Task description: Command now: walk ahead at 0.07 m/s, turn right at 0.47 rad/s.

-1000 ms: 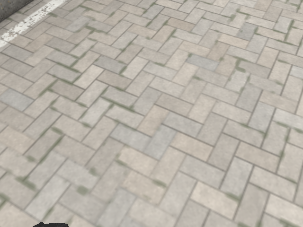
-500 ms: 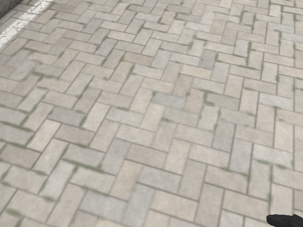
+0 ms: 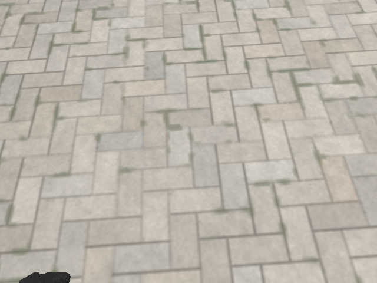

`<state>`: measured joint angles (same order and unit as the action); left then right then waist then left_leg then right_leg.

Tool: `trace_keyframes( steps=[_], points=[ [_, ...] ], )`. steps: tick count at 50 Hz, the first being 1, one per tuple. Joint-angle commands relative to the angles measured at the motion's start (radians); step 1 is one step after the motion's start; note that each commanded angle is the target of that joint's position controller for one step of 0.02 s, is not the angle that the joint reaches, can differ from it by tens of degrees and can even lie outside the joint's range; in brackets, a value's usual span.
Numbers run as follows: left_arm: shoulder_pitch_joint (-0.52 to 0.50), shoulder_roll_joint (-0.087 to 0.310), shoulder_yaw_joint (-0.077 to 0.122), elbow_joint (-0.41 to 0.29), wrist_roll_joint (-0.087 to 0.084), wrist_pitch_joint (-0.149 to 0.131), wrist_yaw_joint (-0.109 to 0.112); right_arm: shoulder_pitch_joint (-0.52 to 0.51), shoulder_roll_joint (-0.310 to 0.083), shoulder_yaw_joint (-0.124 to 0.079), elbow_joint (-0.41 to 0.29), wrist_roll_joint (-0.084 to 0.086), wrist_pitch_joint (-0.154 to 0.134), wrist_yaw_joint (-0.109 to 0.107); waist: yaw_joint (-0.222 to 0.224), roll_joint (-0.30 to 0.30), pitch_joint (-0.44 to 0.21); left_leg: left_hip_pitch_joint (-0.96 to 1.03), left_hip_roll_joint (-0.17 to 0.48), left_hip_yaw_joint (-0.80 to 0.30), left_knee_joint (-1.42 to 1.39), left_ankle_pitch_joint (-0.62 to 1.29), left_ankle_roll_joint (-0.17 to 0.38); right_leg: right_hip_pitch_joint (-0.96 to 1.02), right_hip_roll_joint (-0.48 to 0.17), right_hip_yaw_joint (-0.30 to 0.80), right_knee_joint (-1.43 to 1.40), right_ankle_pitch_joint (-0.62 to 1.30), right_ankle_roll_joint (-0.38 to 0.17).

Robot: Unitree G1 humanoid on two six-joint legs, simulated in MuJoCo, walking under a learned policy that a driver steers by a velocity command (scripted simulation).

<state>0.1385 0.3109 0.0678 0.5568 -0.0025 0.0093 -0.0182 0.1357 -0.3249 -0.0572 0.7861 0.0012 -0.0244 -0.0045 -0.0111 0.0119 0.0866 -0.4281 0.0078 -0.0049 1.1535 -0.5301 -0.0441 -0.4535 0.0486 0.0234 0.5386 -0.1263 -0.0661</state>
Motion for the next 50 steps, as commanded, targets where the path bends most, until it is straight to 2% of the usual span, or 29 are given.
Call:
trace_keyframes(
  steps=[1, 3, 6, 10, 13, 14, 15, 16, 17, 18, 20, 22, 23, 25, 26, 28, 30, 31, 32, 33, 34, 35, 36, 37, 38, 40, 43, 46, 50],
  points=[
    [0.016, 0.134, 0.038, -0.065, 0.001, -0.004, 0.017, 0.041, -0.118, -0.027, -0.051, -0.004, 0.014, -0.012, -0.003, -0.081, -0.224, -0.131, 0.047, -0.059, -0.004, 0.082, -0.014, 0.258, -0.252, 0.301, -0.192, 0.296, -0.189],
    [0.0, 0.137, 0.038, -0.058, 0.018, -0.003, 0.024, 0.076, -0.087, -0.019, -0.037, -0.003, 0.023, -0.016, -0.018, -0.113, -0.233, -0.051, 0.028, -0.036, -0.091, 0.11, -0.031, 0.192, -0.228, 0.257, -0.201, 0.329, -0.191],
    [0.001, 0.136, 0.038, -0.038, 0.015, -0.001, 0.034, 0.063, -0.057, -0.006, -0.037, -0.004, 0.029, -0.022, -0.002, -0.128, -0.244, 0.014, 0.031, -0.037, -0.24, 0.163, -0.04, 0.168, -0.216, 0.236, -0.202, 0.233, -0.182],
    [0.003, 0.12, 0.027, -0.01, 0.019, 0.007, 0.03, 0.023, -0.06, -0.006, -0.051, -0.001, 0.032, -0.016, 0.027, -0.157, -0.209, 0.078, 0.029, -0.036, -0.383, 0.204, -0.026, 0.138, -0.219, 0.277, -0.21, -0.011, -0.166],
    [-0.009, 0.075, 0.005, 0.014, 0.012, 0.009, 0.024, 0.057, -0.033, -0.002, -0.041, -0.01, 0.02, -0.001, -0.009, -0.138, -0.176, 0.223, 0.013, -0.004, -0.645, 0.337, 0.015, 0.093, -0.185, 0.276, -0.164, -0.123, -0.106],
    [0.039, 0.042, -0.007, 0.037, 0.017, 0.004, 0.022, 0.061, -0.045, -0.001, -0.046, -0.027, 0.015, 0.002, -0.004, -0.099, -0.168, 0.283, 0.056, -0.052, -0.726, 0.409, 0.04, 0.066, -0.146, 0.256, -0.135, -0.173, -0.05],
    [0.091, 0.022, -0.013, 0.047, 0.032, -0.002, 0.021, 0.063, -0.119, -0.012, -0.06, -0.042, 0.012, -0.002, 0.04, 0.049, -0.162, 0.303, 0.2, -0.198, -0.774, 0.519, 0.095, 0.033, -0.058, 0.174, -0.009, -0.276, 0.012],
    [0.105, 0.018, -0.01, 0.036, 0.025, -0.004, 0.022, 0.006, -0.119, -0.01, -0.043, -0.044, 0.013, -0.001, 0.091, 0.211, -0.136, 0.137, 0.26, -0.27, -0.824, 0.38, 0.185, 0.11, -0.009, 0.069, -0.005, -0.272, 0.053],
    [0.066, 0.056, -0.003, 0.048, 0.032, -0.003, 0.028, -0.06, -0.055, 0.006, -0.07, -0.041, 0.008, 0.003, 0.073, 0.173, -0.104, 0.065, 0.209, -0.243, -0.851, 0.234, 0.169, 0.194, -0.036, 0.075, -0.02, -0.185, 0.071],
    [0.02, 0.059, 0.002, 0.047, 0.032, 0.001, 0.03, -0.049, -0.041, 0.01, -0.061, -0.037, 0.001, 0.003, 0.052, 0.16, -0.097, 0.065, 0.156, -0.196, -0.838, 0.159, 0.123, 0.221, -0.032, 0.076, -0.034, -0.119, 0.07],
    [0.021, 0.052, 0.002, 0.059, 0.035, 0.016, 0.036, -0.018, -0.057, 0.009, -0.045, -0.027, -0.012, 0.003, 0.037, 0.145, -0.084, 0.063, 0.122, -0.156, -0.831, 0.132, 0.087, 0.249, -0.046, 0.098, -0.051, -0.073, 0.063],
    [0.044, 0.039, 0.0, 0.085, 0.024, 0.016, 0.036, 0.034, -0.054, 0.012, -0.029, -0.021, -0.011, -0.005, 0.021, 0.112, -0.074, 0.08, 0.092, -0.131, -0.839, -0.042, 0.085, 0.215, -0.019, 0.068, -0.037, -0.21, 0.049],
    [0.046, 0.041, 0.003, 0.091, 0.017, 0.01, 0.037, 0.058, -0.085, 0.001, -0.027, -0.012, -0.006, -0.011, 0.006, 0.12, -0.055, 0.103, 0.108, -0.162, -0.851, -0.125, 0.11, 0.152, 0.009, 0.028, 0.012, -0.295, 0.045],
    [0.025, 0.036, 0.007, 0.089, 0.001, -0.015, 0.032, 0.113, -0.134, -0.016, -0.018, 0.002, -0.001, -0.021, -0.022, 0.149, -0.008, 0.168, 0.232, -0.322, -0.928, -0.252, 0.197, 0.016, 0.009, -0.039, 0.13, -0.293, 0.047],
    [0.005, 0.029, 0.006, 0.084, -0.006, -0.031, 0.028, 0.128, -0.144, -0.021, -0.014, 0.008, -0.002, -0.026, -0.035, 0.154, 0.019, 0.179, 0.286, -0.392, -0.95, -0.247, 0.237, -0.026, -0.024, -0.029, 0.174, -0.273, 0.042],
    [-0.004, 0.019, 0.007, 0.084, -0.016, -0.057, 0.017, 0.135, -0.131, -0.022, -0.009, 0.011, -0.009, -0.027, -0.038, 0.147, 0.036, 0.23, 0.315, -0.414, -0.956, -0.146, 0.265, -0.081, -0.066, -0.013, 0.197, -0.316, 0.022],
    [0.043, 0.009, 0.006, 0.109, -0.021, -0.076, 0.005, 0.08, -0.12, -0.022, -0.019, 0.028, -0.009, -0.017, 0.003, 0.128, 0.018, 0.194, 0.26, -0.311, -0.935, -0.032, 0.235, 0.063, -0.058, -0.045, 0.033, -0.267, -0.002],
    [0.099, 0.01, 0.012, 0.141, -0.016, -0.08, 0.002, 0.051, -0.113, -0.021, -0.023, 0.034, -0.006, -0.011, 0.036, 0.118, -0.01, 0.135, 0.213, -0.242, -0.899, 0.037, 0.213, 0.215, -0.027, -0.079, -0.057, -0.141, -0.003],
    [0.168, 0.026, 0.023, 0.176, -0.01, -0.08, 0.002, 0.046, -0.091, -0.016, -0.024, 0.029, -0.007, -0.008, 0.062, 0.101, -0.05, 0.086, 0.172, -0.187, -0.831, 0.113, 0.189, 0.347, -0.016, -0.071, -0.067, -0.081, 0.004],
    [0.262, 0.062, 0.036, 0.197, -0.011, -0.08, 0.007, 0.024, -0.042, -0.001, -0.034, 0.019, -0.014, -0.003, 0.099, 0.024, -0.087, 0.018, 0.114, -0.105, -0.67, 0.186, 0.144, 0.462, -0.097, 0.049, -0.121, -0.122, -0.021],
    [0.354, 0.176, 0.063, 0.206, -0.009, -0.08, 0.01, 0.01, 0.019, 0.017, -0.078, 0.01, -0.032, 0.0, 0.108, -0.259, -0.126, -0.188, -0.027, 0.046, -0.347, 0.151, 0.062, 0.608, -0.295, 0.414, -0.249, -0.257, -0.134],
    [0.392, 0.163, 0.057, 0.206, -0.004, -0.089, 0.004, -0.023, -0.041, 0.003, -0.093, 0.02, -0.05, -0.003, 0.138, -0.274, -0.109, -0.339, -0.04, -0.035, -0.135, -0.031, 0.053, 0.631, -0.411, 0.659, -0.336, -0.295, -0.241],
    [0.344, 0.119, 0.039, 0.198, -0.001, -0.099, 0.008, -0.005, -0.076, -0.012, -0.086, 0.038, -0.062, 0.003, 0.099, -0.179, -0.063, -0.415, 0.017, -0.081, -0.022, 0.004, 0.075, 0.626, -0.412, 0.602, -0.321, -0.301, -0.237],
    [0.311, 0.093, 0.031, 0.185, 0.003, -0.104, 0.011, 0.002, -0.066, -0.009, -0.072, 0.042, -0.071, 0.011, 0.084, -0.13, -0.056, -0.436, 0.049, -0.08, -0.003, 0.091, 0.097, 0.62, -0.37, 0.51, -0.322, -0.284, -0.205],
    [0.289, 0.086, 0.027, 0.183, 0.002, -0.105, 0.011, -0.01, -0.059, -0.01, -0.068, 0.033, -0.077, 0.017, 0.077, -0.092, -0.036, -0.455, 0.074, -0.07, -0.031, 0.171, 0.106, 0.606, -0.345, 0.437, -0.34, -0.225, -0.18],
    [0.276, 0.054, 0.011, 0.186, 0.004, -0.097, 0.011, -0.03, -0.045, -0.012, -0.066, 0.021, -0.076, 0.031, 0.062, -0.094, -0.032, -0.403, 0.1, -0.05, -0.109, 0.276, 0.098, 0.561, -0.294, 0.307, -0.366, -0.021, -0.14],
    [0.296, 0.07, 0.012, 0.201, -0.006, -0.088, 0.019, -0.082, -0.004, 0.001, -0.083, 0.012, -0.067, 0.045, 0.066, -0.083, -0.029, -0.362, 0.085, 0.0, -0.258, 0.375, 0.053, 0.514, -0.255, 0.179, -0.388, 0.166, -0.138],
    [0.31, 0.097, 0.015, 0.218, -0.003, -0.082, 0.031, -0.183, 0.024, 0.017, -0.119, 0.015, -0.07, 0.051, 0.09, -0.09, -0.003, -0.259, 0.054, 0.031, -0.474, 0.523, 0.03, 0.425, -0.223, 0.095, -0.413, 0.171, -0.124],
    [0.346, 0.109, 0.019, 0.257, -0.015, -0.083, 0.033, -0.257, 0.0, 0.015, -0.153, 0.024, -0.074, 0.06, 0.091, -0.102, 0.036, -0.182, 0.031, 0.021, -0.601, 0.601, 0.053, 0.424, -0.265, 0.081, -0.424, 0.162, -0.117]
  ],
)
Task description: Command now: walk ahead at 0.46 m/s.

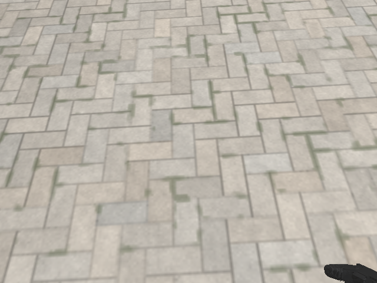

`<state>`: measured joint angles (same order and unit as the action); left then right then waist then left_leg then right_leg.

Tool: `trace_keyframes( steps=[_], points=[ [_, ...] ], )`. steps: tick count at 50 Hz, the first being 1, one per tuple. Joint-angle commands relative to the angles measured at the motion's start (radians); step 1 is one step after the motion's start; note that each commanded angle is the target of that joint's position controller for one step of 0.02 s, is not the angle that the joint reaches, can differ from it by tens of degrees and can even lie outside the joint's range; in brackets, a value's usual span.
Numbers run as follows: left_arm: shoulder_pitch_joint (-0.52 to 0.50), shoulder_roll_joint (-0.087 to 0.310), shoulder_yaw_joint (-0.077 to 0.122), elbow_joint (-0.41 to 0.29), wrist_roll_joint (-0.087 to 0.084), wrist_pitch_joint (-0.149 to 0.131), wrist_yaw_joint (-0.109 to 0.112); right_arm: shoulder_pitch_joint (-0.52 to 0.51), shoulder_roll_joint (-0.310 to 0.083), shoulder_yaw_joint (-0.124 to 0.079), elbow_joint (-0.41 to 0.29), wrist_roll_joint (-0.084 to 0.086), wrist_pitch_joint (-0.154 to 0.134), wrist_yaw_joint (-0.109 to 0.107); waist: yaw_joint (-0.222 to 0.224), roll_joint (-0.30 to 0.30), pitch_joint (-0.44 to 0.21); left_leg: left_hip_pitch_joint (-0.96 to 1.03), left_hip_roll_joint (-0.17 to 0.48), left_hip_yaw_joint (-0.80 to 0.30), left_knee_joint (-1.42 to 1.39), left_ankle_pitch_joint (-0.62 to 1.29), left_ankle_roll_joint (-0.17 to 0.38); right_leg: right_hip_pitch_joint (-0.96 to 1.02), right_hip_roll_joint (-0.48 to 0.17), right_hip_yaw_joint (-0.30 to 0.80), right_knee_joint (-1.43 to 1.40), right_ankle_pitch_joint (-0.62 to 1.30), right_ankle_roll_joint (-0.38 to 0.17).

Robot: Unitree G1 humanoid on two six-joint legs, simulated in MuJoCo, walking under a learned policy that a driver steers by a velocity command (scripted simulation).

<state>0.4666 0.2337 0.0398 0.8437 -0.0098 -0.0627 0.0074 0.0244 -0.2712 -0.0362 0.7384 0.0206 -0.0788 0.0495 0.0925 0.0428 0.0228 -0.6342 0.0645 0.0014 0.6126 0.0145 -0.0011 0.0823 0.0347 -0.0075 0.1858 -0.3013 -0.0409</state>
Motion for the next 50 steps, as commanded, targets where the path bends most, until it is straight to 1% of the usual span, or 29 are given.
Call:
trace_keyframes(
  steps=[1, 4, 5, 6, 7, 8, 9, 10, 11, 12, 13, 16, 19, 22, 27, 30, 31, 32, 33, 34, 35, 36, 37, 38, 39, 41, 44, 47, 50],
  points=[
    [0.014, 0.188, 0.049, -0.023, -0.01, -0.01, 0.008, -0.15, -0.064, -0.009, -0.11, 0.005, -0.021, 0.009, -0.023, -0.132, 0.101, 0.024, -0.026, 0.008, -0.079, 0.042, 0.027, -0.079, -0.266, 0.109, -0.055, 0.371, -0.134],
    [-0.011, 0.213, 0.06, -0.014, -0.006, 0.002, 0.011, -0.056, -0.115, -0.032, -0.092, -0.002, -0.023, 0.007, -0.094, -0.156, 0.013, 0.169, -0.073, 0.038, -0.09, -0.045, 0.08, 0.009, -0.277, 0.083, 0.098, 0.74, -0.099],
    [-0.026, 0.213, 0.058, -0.015, -0.001, 0.011, 0.013, 0.076, -0.147, -0.052, -0.054, -0.003, -0.019, -0.001, -0.165, -0.157, -0.072, 0.339, -0.105, 0.064, -0.095, -0.056, 0.108, -0.008, -0.247, 0.054, 0.255, 0.891, -0.078],
    [-0.028, 0.198, 0.05, -0.023, 0.006, 0.016, 0.017, 0.244, -0.185, -0.07, -0.01, -0.004, -0.013, -0.014, -0.239, -0.143, -0.18, 0.605, -0.057, 0.016, -0.067, -0.047, 0.143, -0.147, -0.209, 0.033, 0.473, 0.828, -0.047],
    [0.079, 0.088, 0.018, -0.049, 0.017, 0.006, 0.01, 0.382, -0.282, -0.091, 0.01, -0.031, -0.008, -0.024, -0.214, 0.078, -0.36, 1.013, 0.218, -0.394, -0.069, -0.166, 0.282, -0.514, -0.08, 0.005, 0.881, 0.371, 0.013],
    [0.109, 0.058, 0.003, -0.024, 0.001, -0.014, 0.003, 0.406, -0.233, -0.077, 0.03, -0.014, -0.008, -0.015, -0.204, 0.227, -0.477, 1.099, 0.331, -0.792, -0.282, -0.389, 0.364, -0.693, 0.037, 0.119, 1.108, -0.251, 0.033],
    [-0.002, 0.165, 0.033, -0.05, -0.03, -0.032, -0.003, 0.324, -0.175, -0.059, 0.025, -0.003, -0.008, -0.017, -0.207, 0.144, -0.291, 0.965, 0.291, -0.703, -0.335, -0.505, 0.306, -0.808, -0.031, 0.156, 1.181, -0.222, 0.017],
    [-0.101, 0.185, 0.035, -0.08, -0.043, -0.043, -0.004, 0.251, -0.145, -0.051, 0.014, -0.006, -0.007, -0.021, -0.186, 0.075, -0.16, 0.8, 0.256, -0.553, -0.355, -0.469, 0.268, -0.821, -0.083, 0.119, 1.151, -0.134, 0.002],
    [-0.146, 0.173, 0.035, -0.089, -0.029, -0.045, 0.0, 0.192, -0.125, -0.044, 0.012, -0.017, -0.011, -0.019, -0.147, 0.002, -0.075, 0.636, 0.219, -0.444, -0.386, -0.355, 0.25, -0.784, -0.127, 0.096, 1.083, -0.057, 0.002],
    [-0.143, 0.167, 0.041, -0.082, -0.012, -0.037, 0.005, 0.156, -0.097, -0.036, 0.008, -0.03, -0.019, -0.017, -0.109, 0.01, -0.049, 0.534, 0.178, -0.363, -0.41, -0.26, 0.234, -0.721, -0.162, 0.102, 1.023, -0.005, 0.001],
    [-0.112, 0.146, 0.039, -0.07, -0.008, -0.025, 0.005, 0.139, -0.088, -0.035, 0.011, -0.036, -0.023, -0.015, -0.081, 0.033, -0.046, 0.47, 0.156, -0.318, -0.438, -0.221, 0.234, -0.664, -0.177, 0.105, 1.0, 0.022, 0.004],
    [-0.122, 0.113, 0.033, -0.072, 0.0, 0.0, 0.01, 0.154, -0.106, -0.04, 0.037, -0.024, -0.04, -0.015, -0.061, 0.027, -0.013, 0.387, 0.143, -0.225, -0.501, -0.144, 0.26, -0.666, -0.195, 0.088, 0.908, 0.076, 0.03],
    [-0.246, 0.112, 0.028, -0.108, 0.011, -0.006, 0.009, 0.202, -0.137, -0.046, 0.062, -0.02, -0.036, -0.031, -0.091, -0.001, 0.024, 0.414, 0.126, -0.159, -0.521, -0.072, 0.251, -0.743, -0.2, 0.078, 0.723, 0.251, 0.055],
    [-0.361, 0.087, 0.015, -0.131, 0.008, -0.021, -0.004, 0.255, -0.158, -0.047, 0.082, -0.01, -0.027, -0.041, -0.135, -0.01, 0.036, 0.432, 0.092, -0.085, -0.518, -0.035, 0.215, -0.695, -0.161, 0.038, 0.507, 0.41, 0.056],
    [-0.519, 0.096, 0.009, -0.188, -0.004, -0.035, -0.032, 0.374, -0.171, -0.049, 0.137, 0.003, 0.001, -0.045, -0.187, -0.013, 0.065, 0.593, 0.151, -0.117, -0.447, -0.022, 0.208, -0.716, -0.122, 0.037, 0.35, 0.385, 0.043],
    [-0.484, 0.135, 0.021, -0.189, -0.004, -0.047, -0.043, 0.371, -0.194, -0.059, 0.143, 0.004, 0.021, -0.054, -0.141, 0.021, 0.035, 0.664, 0.184, -0.17, -0.353, 0.077, 0.184, -0.632, -0.094, 0.042, 0.292, 0.265, 0.016],
    [-0.411, 0.158, 0.032, -0.171, -0.003, -0.051, -0.041, 0.35, -0.202, -0.06, 0.139, 0.004, 0.025, -0.056, -0.093, 0.032, -0.006, 0.654, 0.166, -0.162, -0.274, 0.199, 0.169, -0.514, -0.07, 0.02, 0.266, 0.239, -0.001],
    [-0.262, 0.207, 0.057, -0.128, 0.001, -0.054, -0.032, 0.343, -0.179, -0.05, 0.133, -0.002, 0.027, -0.055, -0.022, 0.02, -0.109, 0.595, 0.108, -0.125, -0.104, 0.269, 0.14, -0.285, -0.069, 0.013, 0.263, 0.252, -0.033],
    [-0.074, 0.281, 0.078, -0.1, 0.018, -0.052, -0.021, 0.336, -0.114, -0.026, 0.1, -0.024, 0.023, -0.054, 0.05, -0.07, -0.284, 0.401, 0.035, -0.078, 0.2, 0.057, 0.099, 0.034, -0.246, 0.184, 0.319, 0.268, -0.097],
    [-0.025, 0.348, 0.094, -0.071, 0.02, -0.04, -0.022, 0.482, 0.004, 0.007, 0.087, -0.008, 0.003, -0.048, -0.015, -0.349, -0.424, 0.014, -0.123, -0.031, 0.533, -0.545, 0.034, 0.363, -0.476, 0.624, 0.226, 0.079, -0.247],
    [-0.027, 0.234, 0.068, -0.081, 0.014, -0.036, -0.02, 0.432, -0.112, -0.019, 0.107, 0.018, -0.008, -0.049, 0.028, -0.255, -0.394, -0.085, -0.077, -0.144, 0.655, -0.591, 0.033, 0.319, -0.456, 0.687, 0.148, -0.067, -0.23],
    [-0.1, 0.185, 0.051, -0.088, 0.012, -0.037, -0.015, 0.335, -0.168, -0.039, 0.077, 0.034, -0.012, -0.05, 0.025, -0.202, -0.235, -0.139, -0.032, -0.132, 0.676, -0.504, 0.04, 0.193, -0.422, 0.52, 0.126, -0.044, -0.18],
    [-0.182, 0.163, 0.042, -0.096, 0.019, -0.039, -0.014, 0.285, -0.158, -0.04, 0.067, 0.026, -0.009, -0.057, -0.005, -0.143, -0.149, -0.103, 0.004, -0.108, 0.65, -0.426, 0.029, 0.051, -0.386, 0.396, 0.106, 0.147, -0.16],
    [-0.242, 0.135, 0.034, -0.096, 0.023, -0.041, -0.016, 0.268, -0.146, -0.047, 0.065, 0.01, 0.0, -0.063, -0.038, -0.127, -0.084, -0.06, 0.022, -0.107, 0.604, -0.389, 0.016, -0.064, -0.353, 0.289, 0.089, 0.346, -0.15],
    [-0.279, 0.12, 0.03, -0.095, 0.032, -0.046, -0.017, 0.295, -0.128, -0.052, 0.069, 0.008, 0.016, -0.064, -0.077, -0.143, -0.063, 0.01, 0.039, -0.109, 0.577, -0.37, 0.006, -0.144, -0.327, 0.194, 0.078, 0.501, -0.139],
    [-0.32, 0.123, 0.035, -0.086, 0.031, -0.053, -0.015, 0.322, -0.08, -0.049, 0.061, 0.009, 0.049, -0.064, -0.117, -0.143, -0.048, 0.065, 0.037, -0.078, 0.528, -0.358, -0.013, -0.228, -0.312, 0.082, 0.059, 0.679, -0.148],
    [-0.349, 0.169, 0.051, -0.07, 0.026, -0.045, 0.004, 0.27, -0.05, -0.041, 0.01, -0.004, 0.071, -0.058, -0.127, -0.141, -0.026, 0.07, 0.039, -0.044, 0.342, -0.225, -0.031, -0.268, -0.299, -0.041, 0.028, 0.727, -0.154],
    [-0.352, 0.19, 0.056, -0.06, 0.018, -0.024, 0.022, 0.201, -0.049, -0.039, -0.026, -0.01, 0.072, -0.035, -0.1, -0.133, -0.05, 0.145, 0.021, -0.001, 0.159, -0.05, -0.021, -0.251, -0.278, -0.129, 0.037, 0.698, -0.141],
    [-0.338, 0.212, 0.064, -0.043, -0.003, -0.003, 0.027, 0.149, -0.077, -0.051, -0.068, -0.013, 0.08, -0.013, -0.09, -0.124, -0.056, 0.154, 0.013, 0.006, 0.067, -0.054, 0.005, -0.174, -0.308, -0.141, 0.093, 0.658, -0.125]
  ],
)
Over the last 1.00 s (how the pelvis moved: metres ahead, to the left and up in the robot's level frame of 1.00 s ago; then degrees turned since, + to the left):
0.25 0.01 0.01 -5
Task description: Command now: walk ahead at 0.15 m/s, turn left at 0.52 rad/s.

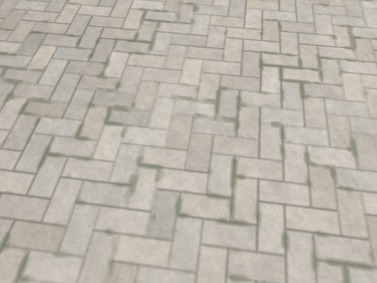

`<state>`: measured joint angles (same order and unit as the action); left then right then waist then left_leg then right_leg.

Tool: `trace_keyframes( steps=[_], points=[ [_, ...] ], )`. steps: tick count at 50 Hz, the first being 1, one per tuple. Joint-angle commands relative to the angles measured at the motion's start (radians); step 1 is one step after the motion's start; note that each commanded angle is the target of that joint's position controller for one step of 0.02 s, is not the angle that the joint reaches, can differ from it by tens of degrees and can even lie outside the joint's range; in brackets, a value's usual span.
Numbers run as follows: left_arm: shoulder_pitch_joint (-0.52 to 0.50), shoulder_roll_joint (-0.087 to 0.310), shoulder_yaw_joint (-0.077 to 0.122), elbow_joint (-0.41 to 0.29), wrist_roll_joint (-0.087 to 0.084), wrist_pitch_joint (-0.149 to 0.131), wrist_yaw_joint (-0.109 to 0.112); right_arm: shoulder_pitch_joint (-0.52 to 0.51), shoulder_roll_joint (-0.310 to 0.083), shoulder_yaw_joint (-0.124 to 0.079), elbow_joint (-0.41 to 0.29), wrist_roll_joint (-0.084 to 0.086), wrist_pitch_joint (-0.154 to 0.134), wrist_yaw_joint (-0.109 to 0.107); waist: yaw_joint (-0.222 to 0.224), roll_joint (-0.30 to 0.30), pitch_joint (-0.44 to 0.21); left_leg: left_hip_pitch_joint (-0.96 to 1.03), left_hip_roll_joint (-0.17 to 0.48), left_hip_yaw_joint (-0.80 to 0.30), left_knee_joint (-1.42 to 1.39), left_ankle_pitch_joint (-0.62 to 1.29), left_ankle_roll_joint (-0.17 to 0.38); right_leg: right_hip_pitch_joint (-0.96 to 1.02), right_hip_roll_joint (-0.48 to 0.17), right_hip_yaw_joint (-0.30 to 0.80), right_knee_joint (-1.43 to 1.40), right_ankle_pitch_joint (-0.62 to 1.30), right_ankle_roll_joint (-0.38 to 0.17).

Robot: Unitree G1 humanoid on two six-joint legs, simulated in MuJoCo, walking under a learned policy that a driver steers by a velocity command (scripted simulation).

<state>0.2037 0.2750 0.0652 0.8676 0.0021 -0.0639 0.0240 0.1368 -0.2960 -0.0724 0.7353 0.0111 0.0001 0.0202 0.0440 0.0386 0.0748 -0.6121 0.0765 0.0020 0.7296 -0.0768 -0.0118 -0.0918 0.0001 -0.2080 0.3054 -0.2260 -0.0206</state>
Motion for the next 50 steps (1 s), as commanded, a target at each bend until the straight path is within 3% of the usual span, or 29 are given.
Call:
trace_keyframes(
  steps=[1, 4, 5, 6, 7, 8, 9, 10, 13, 16, 20, 23, 24, 25, 26, 27, 28, 29, 31, 34, 36, 38, 39, 40, 41, 42, 43, 47, 50],
  points=[
    [-0.079, 0.179, 0.042, -0.064, -0.022, 0.005, 0.011, 0.029, -0.065, -0.02, -0.077, -0.006, 0.005, 0.022, -0.045, -0.119, -0.105, 0.134, -0.004, 0.011, -0.066, 0.003, 0.029, 0.018, -0.286, 0.061, 0.004, 0.575, -0.138],
    [-0.086, 0.185, 0.045, -0.052, -0.04, 0.026, 0.013, 0.1, -0.095, -0.041, -0.078, -0.014, 0.002, 0.022, -0.1, -0.091, -0.13, 0.278, -0.07, 0.051, -0.204, -0.01, 0.089, 0.011, -0.261, 0.048, 0.213, 0.622, -0.089],
    [-0.022, 0.157, 0.037, -0.036, -0.024, 0.028, 0.008, 0.168, -0.157, -0.065, -0.061, -0.018, -0.003, 0.007, -0.116, 0.0, -0.181, 0.421, -0.078, 0.02, -0.28, 0.251, 0.121, -0.032, -0.185, 0.019, 0.387, 0.52, -0.034],
    [0.012, 0.098, 0.014, -0.06, 0.026, 0.024, -0.002, 0.204, -0.261, -0.084, -0.076, -0.03, -0.002, -0.02, -0.094, 0.229, -0.261, 0.656, 0.157, -0.266, -0.229, 0.803, 0.227, -0.279, -0.087, -0.003, 0.701, -0.014, 0.042],
    [0.06, 0.08, -0.002, -0.066, 0.021, 0.025, -0.013, 0.156, -0.243, -0.062, -0.109, -0.042, -0.005, -0.02, -0.057, 0.267, -0.429, 0.769, 0.35, -0.57, -0.286, 0.745, 0.437, -0.437, 0.032, 0.161, 0.943, -0.513, 0.08],
    [0.009, 0.151, 0.017, -0.046, -0.012, 0.037, -0.02, 0.124, -0.164, -0.039, -0.12, -0.028, -0.008, -0.009, -0.095, 0.096, -0.423, 0.692, 0.299, -0.482, -0.328, 0.558, 0.403, -0.447, -0.025, 0.266, 0.98, -0.466, 0.073],
    [-0.043, 0.145, 0.017, -0.058, -0.03, 0.048, -0.018, 0.074, -0.134, -0.028, -0.114, -0.021, -0.014, -0.006, -0.081, 0.067, -0.314, 0.61, 0.25, -0.379, -0.339, 0.416, 0.347, -0.492, -0.053, 0.253, 0.958, -0.413, 0.06],
    [-0.059, 0.129, 0.017, -0.047, -0.021, 0.058, -0.006, 0.039, -0.12, -0.024, -0.106, -0.014, -0.015, -0.007, -0.065, 0.006, -0.245, 0.527, 0.199, -0.326, -0.366, 0.275, 0.293, -0.498, -0.074, 0.252, 0.893, -0.356, 0.06],
    [-0.023, 0.122, 0.02, -0.022, -0.004, 0.083, 0.016, -0.029, -0.112, -0.019, -0.097, -0.032, -0.011, -0.021, -0.017, 0.069, -0.197, 0.336, 0.131, -0.231, -0.428, 0.151, 0.258, -0.348, -0.071, 0.237, 0.761, -0.227, 0.08],
    [-0.027, 0.087, 0.007, -0.007, -0.003, 0.082, 0.024, -0.04, -0.099, -0.017, -0.077, -0.033, -0.016, -0.033, -0.026, 0.075, -0.207, 0.331, 0.116, -0.198, -0.436, 0.092, 0.257, -0.278, -0.07, 0.236, 0.58, -0.189, 0.088],
    [-0.048, 0.092, 0.004, 0.004, -0.006, 0.08, 0.016, -0.036, -0.09, -0.01, -0.042, -0.03, -0.007, -0.04, -0.044, 0.088, -0.188, 0.325, 0.116, -0.221, -0.451, -0.123, 0.238, -0.196, -0.057, 0.221, 0.396, -0.113, 0.076],
    [0.018, 0.076, -0.003, 0.043, 0.016, 0.072, -0.001, -0.005, -0.044, 0.008, -0.001, -0.016, -0.002, -0.038, -0.008, 0.049, -0.169, 0.253, 0.052, -0.186, -0.431, -0.391, 0.139, -0.029, -0.045, 0.198, 0.138, 0.043, 0.025],
    [0.031, 0.117, 0.001, 0.042, 0.026, 0.07, -0.001, 0.012, -0.04, 0.01, 0.008, -0.022, -0.002, -0.037, -0.025, -0.008, -0.137, 0.207, 0.002, -0.151, -0.366, -0.474, 0.091, -0.031, -0.124, 0.288, 0.099, -0.05, -0.015],
    [0.023, 0.191, 0.021, 0.053, 0.008, 0.072, 0.003, 0.007, -0.029, 0.007, -0.011, -0.022, -0.005, -0.037, -0.06, -0.145, -0.096, 0.182, -0.102, -0.035, -0.291, -0.478, 0.051, -0.129, -0.163, 0.343, 0.065, -0.363, -0.08],
    [0.049, 0.197, 0.028, 0.057, 0.005, 0.066, 0.001, -0.062, -0.056, 0.001, -0.021, -0.018, -0.011, -0.039, -0.006, -0.223, -0.053, 0.2, -0.151, 0.042, -0.14, -0.412, 0.018, -0.218, -0.215, 0.467, -0.072, -0.586, -0.131],
    [0.023, 0.209, 0.031, 0.051, 0.01, 0.052, 0.005, -0.086, -0.064, -0.007, -0.031, -0.003, -0.021, -0.037, -0.004, -0.309, -0.003, 0.171, -0.152, 0.05, -0.002, -0.325, 0.02, -0.233, -0.292, 0.591, -0.165, -0.597, -0.162],
    [0.006, 0.196, 0.03, 0.047, 0.01, 0.037, 0.012, -0.076, -0.076, -0.016, -0.021, 0.004, -0.028, -0.036, -0.007, -0.315, 0.019, 0.123, -0.12, 0.017, 0.085, -0.337, 0.031, -0.21, -0.325, 0.628, -0.189, -0.519, -0.18],
    [0.017, 0.174, 0.027, 0.052, 0.001, 0.022, 0.014, -0.061, -0.09, -0.026, -0.013, 0.006, -0.034, -0.032, -0.005, -0.296, 0.027, 0.041, -0.096, -0.006, 0.143, -0.372, 0.039, -0.136, -0.331, 0.625, -0.177, -0.431, -0.183],
    [0.06, 0.149, 0.026, 0.069, -0.027, 0.003, 0.014, -0.072, -0.036, -0.016, -0.006, 0.009, -0.054, -0.021, 0.005, -0.213, 0.012, -0.035, -0.058, -0.019, 0.075, -0.36, 0.055, 0.006, -0.303, 0.564, -0.138, -0.302, -0.165],
    [0.072, 0.166, 0.035, 0.086, -0.03, 0.005, 0.008, -0.106, 0.008, -0.004, 0.003, 0.011, -0.075, -0.005, 0.01, -0.205, -0.025, 0.17, -0.083, 0.047, -0.144, -0.287, 0.052, -0.035, -0.236, 0.434, -0.108, -0.156, -0.148],
    [0.06, 0.18, 0.041, 0.087, -0.035, 0.014, -0.001, -0.019, -0.013, -0.016, 0.05, 0.015, -0.071, -0.003, -0.036, -0.188, -0.053, 0.393, -0.12, 0.093, -0.273, -0.141, 0.051, -0.142, -0.212, 0.384, -0.064, -0.12, -0.14],
    [0.039, 0.127, 0.025, 0.085, -0.026, 0.008, -0.009, 0.148, -0.059, -0.039, 0.107, 0.025, -0.058, -0.018, -0.112, -0.136, -0.112, 0.653, -0.085, 0.036, -0.301, -0.137, 0.072, -0.281, -0.17, 0.328, 0.078, -0.077, -0.09],
    [0.0, 0.049, 0.002, 0.061, -0.005, -0.001, -0.018, 0.275, -0.134, -0.058, 0.129, 0.018, -0.056, -0.032, -0.161, 0.067, -0.159, 0.805, 0.106, -0.224, -0.381, -0.184, 0.134, -0.434, -0.083, 0.216, 0.411, -0.106, -0.021],
    [-0.02, 0.031, -0.003, 0.006, -0.017, -0.026, -0.012, 0.347, -0.237, -0.077, 0.14, 0.005, -0.059, -0.021, -0.172, 0.29, -0.186, 0.884, 0.301, -0.615, -0.518, -0.364, 0.289, -0.674, 0.012, 0.188, 0.661, -0.311, 0.007],
    [-0.046, 0.112, 0.016, 0.005, -0.036, -0.041, -0.013, 0.297, -0.164, -0.053, 0.133, -0.002, -0.074, -0.016, -0.15, 0.161, -0.111, 0.824, 0.321, -0.649, -0.536, -0.452, 0.324, -0.766, -0.059, 0.268, 0.829, -0.326, -0.007],
    [-0.05, 0.131, 0.022, 0.007, -0.049, -0.05, -0.023, 0.236, -0.111, -0.035, 0.116, -0.005, -0.085, -0.015, -0.121, 0.117, -0.046, 0.776, 0.275, -0.549, -0.547, -0.452, 0.29, -0.805, -0.101, 0.282, 0.863, -0.224, -0.033],
    [-0.044, 0.119, 0.022, 0.021, -0.045, -0.053, -0.025, 0.194, -0.092, -0.026, 0.104, -0.008, -0.092, -0.012, -0.101, 0.078, -0.025, 0.73, 0.229, -0.459, -0.563, -0.376, 0.261, -0.789, -0.125, 0.271, 0.853, -0.14, -0.041],
    [-0.074, 0.063, 0.014, 0.013, -0.018, -0.042, -0.04, 0.191, -0.074, -0.014, 0.117, -0.011, -0.086, -0.018, -0.069, 0.05, -0.011, 0.63, 0.15, -0.224, -0.599, 0.032, 0.218, -0.704, -0.144, 0.232, 0.681, 0.043, -0.006],
    [-0.181, 0.025, -0.005, -0.03, -0.01, -0.035, -0.046, 0.217, -0.098, -0.017, 0.137, -0.006, -0.082, -0.03, -0.085, 0.033, 0.007, 0.552, 0.115, -0.123, -0.617, 0.094, 0.213, -0.624, -0.107, 0.2, 0.451, 0.182, 0.026]
  ],
)
Over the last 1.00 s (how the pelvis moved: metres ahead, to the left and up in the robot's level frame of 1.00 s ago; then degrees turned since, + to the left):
0.54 0.00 0.00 13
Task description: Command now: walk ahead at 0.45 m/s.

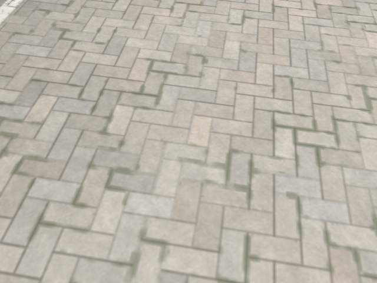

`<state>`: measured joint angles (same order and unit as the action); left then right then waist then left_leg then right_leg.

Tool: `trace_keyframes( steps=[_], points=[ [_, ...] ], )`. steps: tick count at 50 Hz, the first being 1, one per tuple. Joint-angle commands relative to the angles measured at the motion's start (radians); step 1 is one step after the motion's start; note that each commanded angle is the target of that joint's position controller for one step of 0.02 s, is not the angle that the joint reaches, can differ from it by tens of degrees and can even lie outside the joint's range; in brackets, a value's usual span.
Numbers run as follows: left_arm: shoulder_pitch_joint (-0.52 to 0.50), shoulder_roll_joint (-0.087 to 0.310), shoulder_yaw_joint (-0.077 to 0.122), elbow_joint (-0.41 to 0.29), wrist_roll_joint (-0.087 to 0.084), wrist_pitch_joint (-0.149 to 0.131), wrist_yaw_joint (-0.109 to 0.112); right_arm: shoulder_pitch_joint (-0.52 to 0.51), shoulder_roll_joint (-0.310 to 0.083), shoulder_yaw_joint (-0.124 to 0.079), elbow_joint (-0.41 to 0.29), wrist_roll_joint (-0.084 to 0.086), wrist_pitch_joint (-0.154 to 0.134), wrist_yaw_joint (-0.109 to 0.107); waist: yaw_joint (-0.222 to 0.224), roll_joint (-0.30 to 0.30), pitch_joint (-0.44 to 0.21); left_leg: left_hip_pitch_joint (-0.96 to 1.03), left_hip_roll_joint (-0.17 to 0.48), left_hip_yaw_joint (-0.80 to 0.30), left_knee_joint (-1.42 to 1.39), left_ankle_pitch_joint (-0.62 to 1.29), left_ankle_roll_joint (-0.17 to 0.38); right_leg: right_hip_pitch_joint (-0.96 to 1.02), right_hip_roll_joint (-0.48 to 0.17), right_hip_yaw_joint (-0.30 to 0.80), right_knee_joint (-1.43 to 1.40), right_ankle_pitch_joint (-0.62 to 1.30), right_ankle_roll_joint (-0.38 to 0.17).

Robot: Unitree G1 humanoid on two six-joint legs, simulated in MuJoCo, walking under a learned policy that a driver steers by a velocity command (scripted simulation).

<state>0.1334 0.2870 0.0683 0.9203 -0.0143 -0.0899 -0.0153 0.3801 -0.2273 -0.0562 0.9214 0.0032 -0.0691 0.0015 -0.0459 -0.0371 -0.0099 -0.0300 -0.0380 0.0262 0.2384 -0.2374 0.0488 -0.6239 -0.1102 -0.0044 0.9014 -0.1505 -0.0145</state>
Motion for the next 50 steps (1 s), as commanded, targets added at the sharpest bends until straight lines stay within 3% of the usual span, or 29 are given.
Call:
trace_keyframes(
  steps=[1, 4, 8, 9, 10, 11, 12, 13, 14, 15, 16, 17, 19, 21, 25, 29, 33, 36, 37, 38, 39, 40, 41, 42, 43, 44, 46, 48, 50],
  points=[
    [-0.15, 0.006, -0.014, -0.096, 0.004, -0.008, -0.01, -0.017, -0.175, -0.034, -0.043, 0.003, -0.013, -0.014, -0.004, 0.113, 0.1, -0.059, 0.222, -0.124, -0.136, 0.244, 0.147, -0.049, 0.02, -0.015, -0.217, 0.156, 0.023],
    [-0.227, 0.019, -0.02, -0.126, -0.005, -0.004, -0.02, 0.032, -0.185, -0.037, -0.011, 0.013, -0.018, -0.017, -0.018, 0.118, 0.12, -0.061, 0.247, -0.108, -0.154, 0.217, 0.14, 0.028, 0.048, -0.018, -0.327, 0.235, 0.012],
    [-0.221, 0.069, -0.007, -0.145, -0.007, -0.008, -0.034, 0.031, -0.195, -0.045, 0.013, 0.02, -0.005, -0.019, 0.026, 0.116, 0.096, 0.088, 0.3, -0.094, -0.062, 0.401, 0.107, 0.07, 0.062, 0.0, -0.391, 0.162, -0.045],
    [-0.172, 0.091, 0.004, -0.135, -0.007, -0.008, -0.033, 0.023, -0.206, -0.049, 0.012, 0.017, 0.001, -0.02, 0.055, 0.133, 0.053, 0.111, 0.298, -0.084, 0.01, 0.571, 0.096, 0.151, 0.089, -0.023, -0.385, 0.122, -0.062],
    [-0.058, 0.121, 0.023, -0.103, -0.006, -0.006, -0.029, 0.014, -0.205, -0.048, 0.012, 0.013, 0.011, -0.02, 0.117, 0.14, -0.02, 0.103, 0.269, -0.056, 0.157, 0.732, 0.077, 0.304, 0.123, -0.051, -0.385, 0.095, -0.085],
    [0.113, 0.163, 0.046, -0.054, -0.006, -0.001, -0.021, 0.019, -0.184, -0.037, 0.007, 0.006, 0.018, -0.022, 0.19, 0.128, -0.122, -0.004, 0.219, -0.023, 0.376, 0.713, 0.044, 0.551, 0.107, -0.033, -0.37, 0.084, -0.117],
    [0.258, 0.256, 0.068, -0.029, 0.018, 0.001, -0.013, 0.122, -0.089, -0.007, -0.016, -0.006, 0.01, -0.013, 0.171, -0.059, -0.29, -0.371, 0.111, 0.01, 0.771, 0.358, -0.015, 0.959, -0.154, 0.341, -0.364, -0.035, -0.25],
    [0.297, 0.232, 0.056, -0.014, 0.008, 0.003, -0.02, 0.162, -0.028, 0.015, 0.001, 0.005, -0.014, -0.007, 0.155, -0.219, -0.403, -0.571, -0.026, -0.107, 1.0, -0.335, -0.035, 1.069, -0.28, 0.742, -0.566, -0.281, -0.328],
    [0.229, 0.16, 0.034, -0.019, -0.003, -0.002, -0.02, 0.046, -0.14, -0.014, -0.022, 0.035, -0.033, -0.004, 0.168, -0.153, -0.258, -0.683, 0.033, -0.164, 1.097, -0.316, -0.01, 0.965, -0.241, 0.687, -0.626, -0.368, -0.271],
    [0.133, 0.131, 0.024, -0.04, -0.002, -0.006, -0.018, -0.038, -0.174, -0.022, -0.051, 0.048, -0.045, -0.006, 0.142, -0.103, -0.126, -0.717, 0.087, -0.128, 1.084, -0.217, 0.008, 0.809, -0.214, 0.552, -0.651, -0.316, -0.235],
    [0.06, 0.108, 0.016, -0.054, 0.008, -0.009, -0.017, -0.079, -0.174, -0.025, -0.055, 0.037, -0.048, -0.014, 0.111, -0.032, -0.058, -0.674, 0.135, -0.108, 1.033, -0.125, 0.012, 0.655, -0.183, 0.446, -0.679, -0.211, -0.219],
    [0.017, 0.082, 0.009, -0.061, 0.022, -0.015, -0.019, -0.076, -0.162, -0.031, -0.052, 0.024, -0.041, -0.019, 0.072, -0.029, -0.017, -0.612, 0.17, -0.111, 0.977, -0.066, 0.011, 0.538, -0.146, 0.361, -0.707, -0.121, -0.205],
    [0.0, 0.064, 0.004, -0.053, 0.027, -0.022, -0.022, -0.032, -0.114, -0.028, -0.039, 0.018, -0.017, -0.021, 0.028, -0.049, -0.014, -0.525, 0.196, -0.114, 0.922, -0.028, 0.004, 0.437, -0.112, 0.28, -0.759, -0.066, -0.208],
    [0.024, 0.084, 0.007, -0.037, 0.022, -0.027, -0.016, -0.065, -0.104, -0.027, -0.051, 0.013, -0.001, -0.023, 0.021, -0.037, 0.02, -0.554, 0.208, -0.101, 0.854, 0.016, -0.017, 0.396, -0.105, 0.22, -0.799, -0.018, -0.223],
    [0.096, 0.119, 0.012, -0.012, 0.017, -0.021, 0.009, -0.208, -0.108, -0.028, -0.095, -0.002, -0.005, -0.019, 0.054, -0.004, 0.059, -0.652, 0.204, -0.088, 0.613, 0.24, -0.053, 0.444, -0.087, 0.142, -0.819, 0.086, -0.212],
    [0.175, 0.135, 0.013, 0.015, 0.004, -0.013, 0.018, -0.354, -0.083, -0.011, -0.129, 0.007, -0.017, -0.001, 0.107, -0.001, 0.082, -0.598, 0.156, -0.038, 0.394, 0.381, -0.056, 0.48, -0.064, 0.071, -0.818, 0.103, -0.184],
    [0.251, 0.14, 0.017, 0.051, -0.002, 0.01, 0.02, -0.456, -0.091, -0.002, -0.17, 0.015, -0.026, 0.024, 0.133, 0.0, 0.107, -0.639, 0.135, -0.04, 0.293, 0.319, -0.036, 0.634, -0.121, 0.076, -0.754, 0.147, -0.183],
    [0.242, 0.161, 0.026, 0.053, -0.003, 0.028, 0.025, -0.427, -0.128, -0.01, -0.177, 0.018, -0.032, 0.038, 0.09, -0.029, 0.075, -0.566, 0.106, -0.028, 0.257, 0.193, 0.003, 0.718, -0.158, 0.086, -0.664, 0.321, -0.158],
    [0.221, 0.169, 0.028, 0.047, -0.004, 0.033, 0.026, -0.359, -0.153, -0.021, -0.16, 0.017, -0.034, 0.038, 0.046, -0.045, 0.029, -0.457, 0.075, 0.0, 0.246, 0.163, 0.023, 0.721, -0.145, 0.07, -0.582, 0.492, -0.145],
    [0.213, 0.149, 0.021, 0.043, -0.003, 0.038, 0.025, -0.21, -0.194, -0.046, -0.114, 0.014, -0.035, 0.031, -0.029, -0.032, -0.061, -0.238, 0.048, 0.019, 0.227, 0.176, 0.052, 0.669, -0.095, 0.043, -0.406, 0.603, -0.121],
    [0.216, 0.109, 0.001, 0.019, 0.011, 0.037, 0.024, -0.014, -0.264, -0.068, -0.072, -0.001, -0.035, 0.02, -0.1, 0.038, -0.217, 0.093, 0.188, -0.129, 0.274, 0.187, 0.111, 0.47, -0.036, 0.011, -0.119, 0.415, -0.089],
    [0.346, -0.025, -0.037, 0.011, 0.012, 0.016, 0.013, 0.064, -0.345, -0.087, -0.045, -0.003, -0.028, 0.019, -0.044, 0.297, -0.361, 0.466, 0.439, -0.593, 0.193, -0.012, 0.264, 0.046, 0.154, -0.019, 0.258, -0.201, -0.015],
    [0.294, 0.063, -0.018, 0.025, -0.012, -0.005, 0.011, 0.064, -0.241, -0.058, -0.053, 0.001, -0.027, 0.018, -0.083, 0.246, -0.371, 0.447, 0.452, -0.723, 0.085, -0.122, 0.252, -0.064, 0.143, 0.138, 0.389, -0.427, -0.027],
    [0.196, 0.135, 0.004, -0.008, -0.041, -0.017, 0.011, -0.016, -0.197, -0.042, -0.061, 0.0, -0.031, 0.013, -0.075, 0.199, -0.211, 0.319, 0.421, -0.562, 0.063, -0.103, 0.197, -0.132, 0.092, 0.141, 0.422, -0.359, -0.043],
    [0.146, 0.132, 0.005, -0.021, -0.042, -0.018, 0.017, -0.097, -0.171, -0.033, -0.075, -0.004, -0.034, 0.01, -0.043, 0.137, -0.126, 0.175, 0.386, -0.432, 0.036, -0.027, 0.167, -0.11, 0.035, 0.112, 0.384, -0.264, -0.044],
    [0.125, 0.121, 0.011, -0.021, -0.028, -0.012, 0.023, -0.153, -0.136, -0.024, -0.077, -0.008, -0.039, 0.013, -0.016, 0.109, -0.056, 0.054, 0.349, -0.337, -0.006, 0.037, 0.148, -0.076, 0.005, 0.108, 0.324, -0.198, -0.039],
    [0.172, 0.077, 0.016, -0.007, -0.023, 0.018, 0.024, -0.199, -0.105, -0.017, -0.069, -0.02, -0.05, 0.016, 0.037, 0.141, -0.019, -0.073, 0.303, -0.21, -0.068, 0.105, 0.125, 0.03, -0.03, 0.116, 0.267, -0.126, -0.033],
    [0.171, 0.041, 0.014, -0.015, -0.024, 0.041, 0.023, -0.199, -0.119, -0.022, -0.054, -0.02, -0.057, 0.013, 0.055, 0.123, 0.014, -0.121, 0.298, -0.121, -0.104, 0.183, 0.132, 0.02, -0.038, 0.114, 0.235, -0.088, -0.023],
    [0.129, 0.039, 0.016, -0.039, -0.018, 0.052, 0.023, -0.186, -0.14, -0.029, -0.041, -0.024, -0.058, 0.003, 0.055, 0.1, 0.041, -0.118, 0.296, -0.053, -0.123, 0.24, 0.136, -0.04, -0.038, 0.125, 0.167, -0.005, -0.011]
  ],
)
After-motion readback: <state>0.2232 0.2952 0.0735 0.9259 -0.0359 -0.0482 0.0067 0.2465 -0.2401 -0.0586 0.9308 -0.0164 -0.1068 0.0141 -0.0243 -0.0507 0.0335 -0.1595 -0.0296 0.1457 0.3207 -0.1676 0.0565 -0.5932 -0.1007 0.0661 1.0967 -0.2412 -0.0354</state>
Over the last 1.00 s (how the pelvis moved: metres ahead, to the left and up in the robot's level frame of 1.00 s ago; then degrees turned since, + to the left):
0.24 0.06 0.00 6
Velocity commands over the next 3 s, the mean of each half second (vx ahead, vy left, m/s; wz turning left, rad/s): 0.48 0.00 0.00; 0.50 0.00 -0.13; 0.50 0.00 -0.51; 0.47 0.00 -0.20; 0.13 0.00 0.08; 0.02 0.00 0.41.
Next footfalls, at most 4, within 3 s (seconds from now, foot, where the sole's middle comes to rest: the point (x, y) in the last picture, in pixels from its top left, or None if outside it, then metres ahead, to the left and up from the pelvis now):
0.22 right None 0.32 -0.15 -0.78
0.78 left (157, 253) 0.62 0.09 -0.78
1.32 right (222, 190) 0.89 -0.18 -0.78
1.82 left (200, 127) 1.26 -0.11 -0.78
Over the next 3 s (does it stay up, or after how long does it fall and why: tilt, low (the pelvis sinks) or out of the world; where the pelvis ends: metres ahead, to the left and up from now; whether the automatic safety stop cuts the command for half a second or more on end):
stays up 1.23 -0.22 -0.01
